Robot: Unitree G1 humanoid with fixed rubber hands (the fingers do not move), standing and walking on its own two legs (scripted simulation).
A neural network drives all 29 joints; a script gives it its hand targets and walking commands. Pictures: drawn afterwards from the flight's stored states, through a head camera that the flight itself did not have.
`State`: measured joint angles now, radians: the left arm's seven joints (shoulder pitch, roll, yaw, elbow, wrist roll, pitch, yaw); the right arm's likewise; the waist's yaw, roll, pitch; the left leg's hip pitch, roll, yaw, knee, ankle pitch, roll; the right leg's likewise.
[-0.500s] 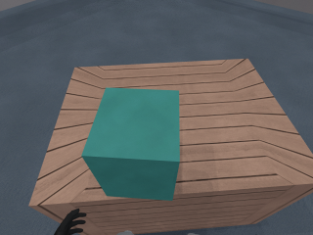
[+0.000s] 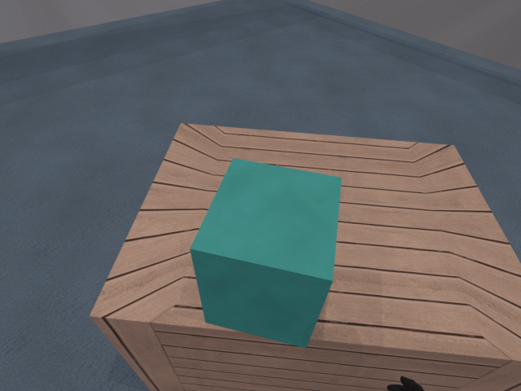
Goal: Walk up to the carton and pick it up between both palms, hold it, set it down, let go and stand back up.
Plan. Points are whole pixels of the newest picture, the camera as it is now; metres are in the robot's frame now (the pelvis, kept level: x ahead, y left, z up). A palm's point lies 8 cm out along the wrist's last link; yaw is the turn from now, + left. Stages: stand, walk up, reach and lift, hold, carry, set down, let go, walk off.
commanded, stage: walk up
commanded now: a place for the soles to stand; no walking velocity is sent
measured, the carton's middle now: (269, 253) +0.39 -0.01 -0.02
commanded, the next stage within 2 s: none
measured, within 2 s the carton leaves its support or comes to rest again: neither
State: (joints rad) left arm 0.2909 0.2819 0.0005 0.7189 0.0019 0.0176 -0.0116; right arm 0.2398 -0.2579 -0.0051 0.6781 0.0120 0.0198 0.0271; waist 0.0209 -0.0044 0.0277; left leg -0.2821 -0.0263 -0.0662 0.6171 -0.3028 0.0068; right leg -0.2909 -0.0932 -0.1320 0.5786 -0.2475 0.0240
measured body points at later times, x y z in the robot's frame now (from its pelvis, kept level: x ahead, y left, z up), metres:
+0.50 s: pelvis -0.04 +0.06 -0.02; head -0.01 +0.08 +0.43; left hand +0.02 +0.36 -0.14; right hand +0.08 -0.20 -0.13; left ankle -0.02 +0.18 -0.73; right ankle +0.02 -0.11 -0.70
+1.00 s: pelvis -0.04 +0.08 +0.00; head -0.04 +0.07 +0.45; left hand +0.06 +0.33 -0.11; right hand +0.07 -0.19 -0.11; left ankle -0.02 +0.18 -0.73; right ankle -0.02 -0.04 -0.73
